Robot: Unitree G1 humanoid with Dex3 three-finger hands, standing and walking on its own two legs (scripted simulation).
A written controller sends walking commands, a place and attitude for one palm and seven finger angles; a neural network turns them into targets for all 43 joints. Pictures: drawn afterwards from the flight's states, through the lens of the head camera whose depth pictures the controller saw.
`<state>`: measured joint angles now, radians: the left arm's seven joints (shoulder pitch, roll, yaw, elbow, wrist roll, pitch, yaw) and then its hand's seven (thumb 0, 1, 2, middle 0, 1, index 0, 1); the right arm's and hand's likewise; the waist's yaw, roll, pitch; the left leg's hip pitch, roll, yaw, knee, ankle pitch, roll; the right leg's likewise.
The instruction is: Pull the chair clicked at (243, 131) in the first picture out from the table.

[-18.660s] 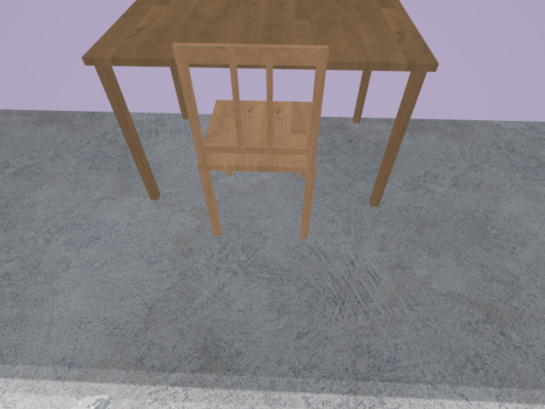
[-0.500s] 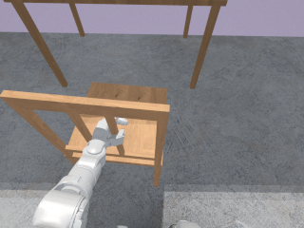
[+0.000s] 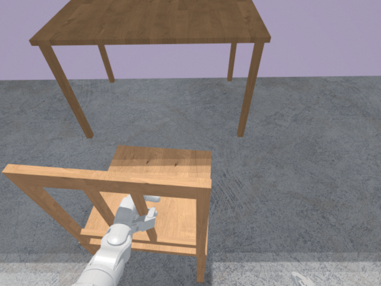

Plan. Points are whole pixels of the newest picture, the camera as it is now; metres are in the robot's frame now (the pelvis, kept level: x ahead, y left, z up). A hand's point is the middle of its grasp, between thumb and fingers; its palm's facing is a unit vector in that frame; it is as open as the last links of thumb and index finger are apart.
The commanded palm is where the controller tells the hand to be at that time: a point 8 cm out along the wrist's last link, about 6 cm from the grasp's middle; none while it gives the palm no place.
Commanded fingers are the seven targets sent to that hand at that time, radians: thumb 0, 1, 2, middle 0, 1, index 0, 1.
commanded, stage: stop walking, hand still on the chair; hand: left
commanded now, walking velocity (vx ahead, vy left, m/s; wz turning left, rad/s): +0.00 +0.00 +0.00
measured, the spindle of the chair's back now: (107, 215) +0.31 +0.24 -0.10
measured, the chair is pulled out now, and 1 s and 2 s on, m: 0.70 0.71 0.71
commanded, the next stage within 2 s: open the thumb and straighten the fingers in 0.48 s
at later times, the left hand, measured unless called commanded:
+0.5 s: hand (150, 223) +0.27 +0.11 -0.06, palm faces -0.02 -0.99 -0.15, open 5.1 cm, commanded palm +0.25 +0.16 -0.04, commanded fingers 0.00 0.90 0.90 -0.50 -1.45 -0.50 -1.45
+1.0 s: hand (146, 219) +0.28 +0.12 -0.06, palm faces -0.01 -0.99 -0.14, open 12.7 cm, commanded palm +0.26 +0.17 -0.03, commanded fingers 0.00 -0.55 0.20 -0.20 -0.58 -0.20 -0.58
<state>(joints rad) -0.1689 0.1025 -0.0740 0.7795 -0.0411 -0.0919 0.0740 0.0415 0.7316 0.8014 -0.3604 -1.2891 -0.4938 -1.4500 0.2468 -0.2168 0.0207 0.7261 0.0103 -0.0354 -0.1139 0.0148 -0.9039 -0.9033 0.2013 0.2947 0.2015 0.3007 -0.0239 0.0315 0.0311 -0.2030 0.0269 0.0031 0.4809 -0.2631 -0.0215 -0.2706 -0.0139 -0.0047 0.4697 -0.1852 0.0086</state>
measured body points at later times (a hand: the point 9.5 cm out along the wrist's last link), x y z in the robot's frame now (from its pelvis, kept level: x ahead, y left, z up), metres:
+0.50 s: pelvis +0.02 -0.01 +0.00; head +0.03 -0.02 +0.45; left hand +0.27 +0.16 -0.04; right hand +0.16 -0.25 -0.11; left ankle +0.00 +0.13 -0.74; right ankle +0.04 -0.12 -0.74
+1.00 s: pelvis +0.02 +0.00 -0.02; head +0.05 -0.02 +0.42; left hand +0.28 +0.18 -0.04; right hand +0.18 -0.24 -0.12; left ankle +0.00 +0.13 -0.74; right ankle +0.04 -0.12 -0.74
